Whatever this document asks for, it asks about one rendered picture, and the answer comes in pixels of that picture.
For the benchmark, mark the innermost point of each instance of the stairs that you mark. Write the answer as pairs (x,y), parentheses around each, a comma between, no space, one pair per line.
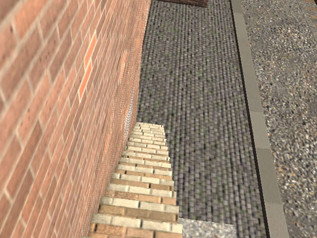
(139,201)

